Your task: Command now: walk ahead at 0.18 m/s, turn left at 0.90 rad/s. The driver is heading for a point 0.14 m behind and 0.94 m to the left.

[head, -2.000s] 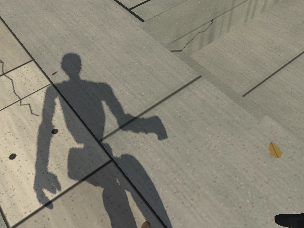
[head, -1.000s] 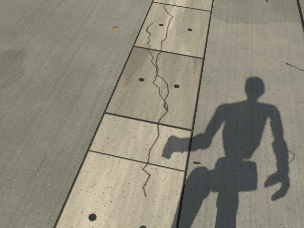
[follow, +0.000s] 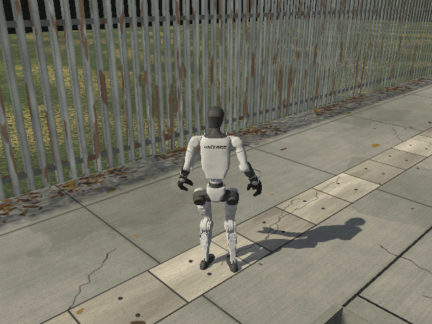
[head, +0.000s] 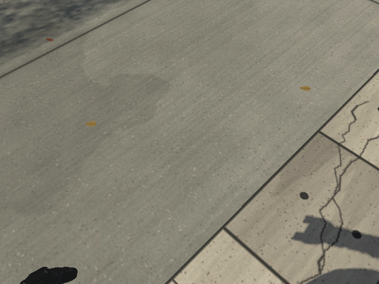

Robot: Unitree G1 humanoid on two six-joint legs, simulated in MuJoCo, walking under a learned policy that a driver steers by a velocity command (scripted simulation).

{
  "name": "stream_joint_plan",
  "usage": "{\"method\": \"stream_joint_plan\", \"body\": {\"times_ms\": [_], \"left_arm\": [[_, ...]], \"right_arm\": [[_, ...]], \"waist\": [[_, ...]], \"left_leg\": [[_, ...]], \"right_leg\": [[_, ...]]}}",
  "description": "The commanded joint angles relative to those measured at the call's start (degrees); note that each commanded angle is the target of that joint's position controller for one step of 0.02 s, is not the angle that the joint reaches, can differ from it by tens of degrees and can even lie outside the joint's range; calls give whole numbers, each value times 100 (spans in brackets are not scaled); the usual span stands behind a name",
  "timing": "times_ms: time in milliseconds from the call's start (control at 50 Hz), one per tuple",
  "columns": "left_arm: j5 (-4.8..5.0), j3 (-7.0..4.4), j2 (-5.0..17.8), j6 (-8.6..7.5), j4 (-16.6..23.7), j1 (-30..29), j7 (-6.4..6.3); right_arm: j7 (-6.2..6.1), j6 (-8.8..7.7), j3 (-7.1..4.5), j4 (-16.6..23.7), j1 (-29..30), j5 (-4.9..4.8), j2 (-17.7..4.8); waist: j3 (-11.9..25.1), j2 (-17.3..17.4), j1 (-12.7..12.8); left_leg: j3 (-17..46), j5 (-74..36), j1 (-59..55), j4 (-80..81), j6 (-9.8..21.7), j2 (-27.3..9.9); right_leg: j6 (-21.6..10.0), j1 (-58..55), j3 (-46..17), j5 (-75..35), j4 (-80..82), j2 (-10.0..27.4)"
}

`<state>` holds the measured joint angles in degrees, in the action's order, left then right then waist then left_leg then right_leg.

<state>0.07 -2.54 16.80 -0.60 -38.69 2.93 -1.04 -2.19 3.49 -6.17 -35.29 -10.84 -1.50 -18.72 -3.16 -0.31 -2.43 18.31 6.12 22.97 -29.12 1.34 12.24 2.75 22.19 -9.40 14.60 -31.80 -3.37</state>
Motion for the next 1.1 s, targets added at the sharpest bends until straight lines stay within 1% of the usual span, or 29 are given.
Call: {"method": "stream_joint_plan", "body": {"times_ms": [20,40,60,80,120,200,220,260,300,460,480,520,540,560,580,600,620,660,720,800,900,940,960,980,1000,1020,1040,1060,1100], "left_arm": [[-57,-400,1118,-28,189,918,-53],[-243,-453,1367,-57,219,866,-20],[-246,-418,1166,-138,404,375,-56],[-117,-378,936,-181,487,171,-129],[44,-326,808,-218,470,365,-197],[-83,-299,840,-352,349,1093,-117],[-337,-325,1062,-249,172,1553,-1],[-272,-381,1168,-261,174,1466,96],[-234,-375,1114,-324,130,1522,103],[-295,-429,1172,-281,-390,2302,13],[-297,-420,1181,-243,-469,2362,9],[-250,-399,1298,-185,-542,2274,38],[-162,-392,1435,-154,-525,2157,67],[-157,-351,1448,-170,-358,1999,104],[-288,-95,394,-237,242,1807,247],[-365,-144,780,-348,667,660,288],[-289,-156,924,-394,815,224,285],[-308,-73,846,-436,507,856,254],[-429,-63,846,-154,389,1183,294],[-304,63,605,-121,837,-132,320],[-161,84,614,-193,877,-320,303],[-121,-121,1066,-201,526,1001,136],[-80,-254,1270,-177,237,2299,-13],[-224,-401,1625,-201,21,3417,-166],[-479,-424,1964,-257,79,3032,-123],[-379,-413,1538,-237,234,2136,-50],[-325,-302,1018,-227,310,1530,-34],[-313,-243,733,-223,208,1438,-4],[-309,-147,500,-296,-142,1678,6]], "right_arm": [[-11,-28,-120,555,45,-63,-467],[41,-140,-110,728,85,-92,-484],[78,-232,-176,720,139,-40,-875],[105,-244,-232,592,64,24,-1057],[144,-240,-168,423,-243,128,-776],[182,-313,-22,620,148,40,-500],[512,-182,68,716,635,658,-461],[745,-113,66,678,503,465,-388],[781,-118,41,617,512,384,-483],[953,-202,233,922,1808,380,-350],[935,-209,268,921,1837,398,-312],[782,-242,238,652,1019,389,-380],[669,-312,137,260,-188,342,-486],[566,-345,-71,-261,-1695,350,-848],[466,-310,-249,-215,-1466,252,-1803],[346,-327,-262,-7,-1718,160,-1918],[304,-331,-213,-280,-1731,285,-1721],[218,-416,-100,-277,-1247,319,-1306],[247,-581,108,-232,-772,205,-862],[293,-775,67,-403,-930,236,-944],[234,-849,-25,-723,-1076,62,-1182],[227,-832,-86,-784,-969,126,-1484],[262,-834,-103,-771,-622,218,-1567],[267,-907,68,-689,-521,296,-870],[261,-878,323,-388,-1182,48,61],[232,-846,338,-401,-950,155,-435],[271,-753,270,-524,-680,255,-715],[352,-673,266,-577,-468,337,-751],[531,-523,323,-457,-204,387,-446]], "waist": [[1416,-434,429],[1038,-1795,349],[635,-1636,171],[501,-1300,155],[472,-858,193],[127,-670,515],[0,138,593],[-52,-443,468],[-66,-721,457],[-615,-872,889],[-627,-862,862],[-79,-787,349],[615,-581,-301],[1557,-22,-1048],[1578,2019,-527],[1796,1255,-917],[1053,748,-831],[385,152,-151],[14,349,355],[-580,204,220],[-65,218,157],[864,227,788],[1373,251,1579],[1945,-359,1923],[2452,-2293,1050],[1988,-2015,851],[1236,-1255,688],[796,-519,642],[267,-363,480]], "left_leg": [[462,3479,1256,-795,211,-391],[-398,2633,2247,-2250,110,-145],[-617,1894,2573,-2873,-16,-784],[-837,1444,2511,-3222,-111,-936],[-1248,1022,2626,-4232,-262,-1106],[-1602,581,3020,-4795,-407,-1575],[-1481,479,2747,-4716,-311,-1308],[-1377,190,2822,-4512,-308,-1313],[-1400,47,2868,-4183,-320,-1434],[-2247,1234,2354,-1973,328,-1793],[-2433,1517,2128,-1739,465,-1700],[-3027,2069,559,-1377,757,-959],[-3104,1745,-1061,-1101,917,-478],[-2459,1765,-3377,-750,1059,-467],[915,4024,-4603,454,1522,-2330],[2813,3930,-4418,1402,1731,-2590],[2168,2639,-4353,1323,1665,-2626],[1096,1597,-2833,1238,1529,-2235],[557,1114,-1538,1646,1677,-1740],[302,-65,-816,2109,1646,-1356],[327,-2838,-1400,1798,1175,-1526],[312,-4620,-1579,119,845,-1438],[208,-4509,-1000,-1384,728,-1259],[-135,-2272,-93,-3541,640,-810],[-617,2383,1373,-5206,575,-210],[-867,1678,1794,-5412,692,-595],[-1023,1084,1801,-5212,679,-1035],[-1161,870,1675,-5029,633,-1265],[-1224,895,1596,-4830,552,-1532]], "right_leg": [[-777,-2538,-1110,1103,1306,1556],[-1266,-2223,-2793,2697,2119,2469],[-1278,-1907,-2757,2975,2214,2551],[-1033,-1751,-2097,2739,2159,2239],[-783,-1860,-1231,2191,2064,1882],[-829,-1741,-324,2037,2226,1756],[-838,-1200,-280,2366,2394,1891],[-758,-1333,104,2158,2442,1972],[-745,-1571,415,2018,2501,2111],[-680,-2519,1889,1193,2678,2438],[-676,-2593,2098,642,2504,2426],[-623,-2429,2642,-3266,1086,2310],[-618,-1980,2868,-5202,-595,2228],[-451,-518,2867,-4512,-2713,2061],[-38,2259,2517,1509,-4522,1083],[39,2994,1083,1494,-5270,658],[-89,3585,837,956,-5225,895],[-130,2725,813,492,-4257,1285],[48,1977,824,672,-3581,1309],[198,1761,1106,-566,-1857,958],[-198,-73,1040,-1882,-189,437],[-309,-1852,1055,-1016,-373,115],[-322,-3223,1127,-586,-409,293],[-445,-4428,26,1330,-309,1310],[-752,-4981,-2971,3249,1033,2955],[-856,-4131,-4007,3888,1852,2847],[-939,-3291,-2998,3670,1773,2681],[-976,-2646,-2173,2706,1707,2490],[-879,-1852,-903,1468,1839,2242]]}}
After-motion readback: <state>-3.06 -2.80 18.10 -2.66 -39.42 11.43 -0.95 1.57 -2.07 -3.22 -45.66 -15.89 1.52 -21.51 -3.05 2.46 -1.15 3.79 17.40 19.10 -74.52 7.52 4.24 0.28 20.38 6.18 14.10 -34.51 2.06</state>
